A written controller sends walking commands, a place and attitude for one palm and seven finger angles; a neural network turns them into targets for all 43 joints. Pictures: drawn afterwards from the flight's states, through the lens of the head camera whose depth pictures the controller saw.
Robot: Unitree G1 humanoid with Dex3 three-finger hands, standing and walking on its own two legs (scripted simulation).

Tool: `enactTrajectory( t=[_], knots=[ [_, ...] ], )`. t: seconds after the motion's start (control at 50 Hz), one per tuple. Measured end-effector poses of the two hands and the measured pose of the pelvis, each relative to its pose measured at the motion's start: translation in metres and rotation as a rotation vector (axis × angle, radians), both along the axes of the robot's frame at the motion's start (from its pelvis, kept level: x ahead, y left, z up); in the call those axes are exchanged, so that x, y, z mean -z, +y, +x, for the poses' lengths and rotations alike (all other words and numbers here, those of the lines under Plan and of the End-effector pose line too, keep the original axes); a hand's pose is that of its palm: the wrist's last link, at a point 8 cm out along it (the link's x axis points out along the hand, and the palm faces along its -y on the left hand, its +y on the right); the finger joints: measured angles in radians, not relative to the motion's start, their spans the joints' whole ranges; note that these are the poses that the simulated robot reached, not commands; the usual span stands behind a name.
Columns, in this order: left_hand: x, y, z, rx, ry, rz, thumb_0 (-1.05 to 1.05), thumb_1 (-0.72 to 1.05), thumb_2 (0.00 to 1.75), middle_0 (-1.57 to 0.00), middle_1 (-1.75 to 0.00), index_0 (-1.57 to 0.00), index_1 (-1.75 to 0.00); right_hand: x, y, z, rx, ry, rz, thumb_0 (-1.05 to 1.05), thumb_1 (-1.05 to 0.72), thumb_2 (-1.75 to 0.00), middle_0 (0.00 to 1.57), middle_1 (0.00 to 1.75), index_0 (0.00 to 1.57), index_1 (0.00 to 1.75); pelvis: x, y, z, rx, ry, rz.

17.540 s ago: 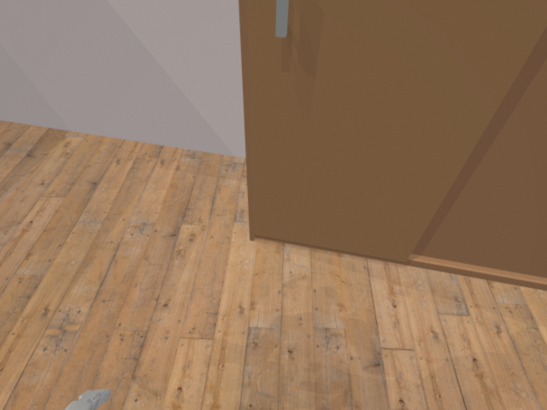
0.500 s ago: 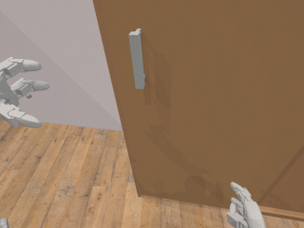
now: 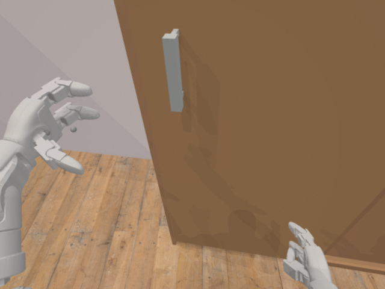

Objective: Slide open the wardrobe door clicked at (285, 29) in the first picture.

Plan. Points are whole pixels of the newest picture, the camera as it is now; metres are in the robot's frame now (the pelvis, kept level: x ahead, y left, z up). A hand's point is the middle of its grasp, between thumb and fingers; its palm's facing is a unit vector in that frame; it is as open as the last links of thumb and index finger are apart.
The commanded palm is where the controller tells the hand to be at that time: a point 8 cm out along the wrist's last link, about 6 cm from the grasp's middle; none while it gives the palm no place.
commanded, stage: move the hooked fingers beside the handle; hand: left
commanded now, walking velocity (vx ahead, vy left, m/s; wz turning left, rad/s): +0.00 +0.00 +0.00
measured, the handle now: (176, 71) +0.47 +0.09 +0.24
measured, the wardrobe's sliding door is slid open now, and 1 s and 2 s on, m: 0.00 0.00 0.00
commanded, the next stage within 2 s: none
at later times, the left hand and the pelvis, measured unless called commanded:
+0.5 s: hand (94, 98) +0.34 +0.21 +0.26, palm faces +0.00 -1.00 -0.06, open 14.0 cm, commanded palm +0.31 +0.25 +0.25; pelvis +0.00 +0.01 +0.00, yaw -1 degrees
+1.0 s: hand (125, 98) +0.38 +0.17 +0.24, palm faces -0.03 -1.00 -0.06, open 14.0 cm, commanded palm +0.36 +0.22 +0.25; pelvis +0.00 -0.01 +0.00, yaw -1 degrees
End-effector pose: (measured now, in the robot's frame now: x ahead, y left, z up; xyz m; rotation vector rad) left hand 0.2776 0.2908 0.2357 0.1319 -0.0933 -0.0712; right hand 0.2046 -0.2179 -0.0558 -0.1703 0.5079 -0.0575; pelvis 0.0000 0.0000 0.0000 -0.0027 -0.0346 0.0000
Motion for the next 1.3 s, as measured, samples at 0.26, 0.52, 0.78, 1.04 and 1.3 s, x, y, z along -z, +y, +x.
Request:
enactTrajectory(
  t=[0.26, 0.52, 0.78, 1.04, 1.3],
  knots=[
    [-0.004, 0.004, 0.033, -0.076, 0.084, -0.024, -0.01, -0.50, 0.30, -0.30, -1.20, -0.30, -1.20, 0.008, 0.014, -0.009, 0.007, 0.054, 0.039, 0.02, -0.91, -0.90, 0.20, 0.30, 0.21, 0.30, -0.001, 0.009, 0.002, 0.006, 0.012, 0.001],
    [-0.023, -0.027, 0.048, -0.065, -0.035, -0.071, -0.01, -0.50, 0.30, -0.31, -1.21, -0.30, -1.20, 0.004, 0.009, -0.014, 0.034, 0.065, 0.012, 0.02, -0.91, -0.90, 0.20, 0.30, 0.21, 0.30, -0.002, 0.007, 0.001, 0.013, -0.004, 0.002],
    [-0.016, -0.053, 0.058, -0.031, -0.049, -0.095, -0.01, -0.50, 0.30, -0.30, -1.21, -0.30, -1.20, 0.010, -0.009, -0.030, 0.066, 0.111, -0.010, 0.02, -0.91, -0.90, 0.20, 0.30, 0.20, 0.30, -0.002, -0.001, -0.002, 0.017, -0.010, 0.006],
    [-0.007, -0.070, 0.083, -0.022, 0.022, -0.092, -0.01, -0.50, 0.30, -0.30, -1.20, -0.30, -1.20, 0.023, -0.028, -0.051, 0.121, 0.175, -0.004, 0.02, -0.91, -0.90, 0.20, 0.30, 0.20, 0.30, -0.003, -0.007, -0.002, 0.021, 0.003, 0.009],
    [-0.002, -0.076, 0.114, -0.055, 0.072, -0.094, -0.01, -0.50, 0.30, -0.30, -1.20, -0.30, -1.20, 0.030, -0.041, -0.067, 0.169, 0.235, -0.008, 0.02, -0.91, -0.90, 0.20, 0.30, 0.20, 0.30, -0.003, -0.011, 0.002, 0.029, 0.022, 0.009]
  ],
)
